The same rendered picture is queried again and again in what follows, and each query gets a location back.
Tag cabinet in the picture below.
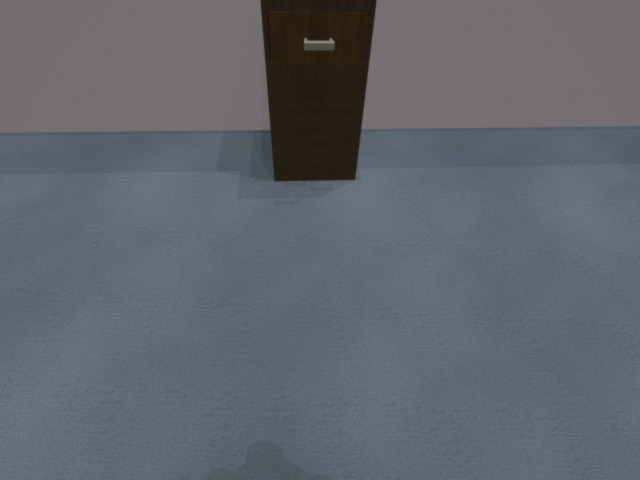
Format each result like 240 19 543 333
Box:
261 0 377 181

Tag drawer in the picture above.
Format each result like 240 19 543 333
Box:
269 11 368 63

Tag handle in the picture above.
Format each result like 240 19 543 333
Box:
304 38 335 50

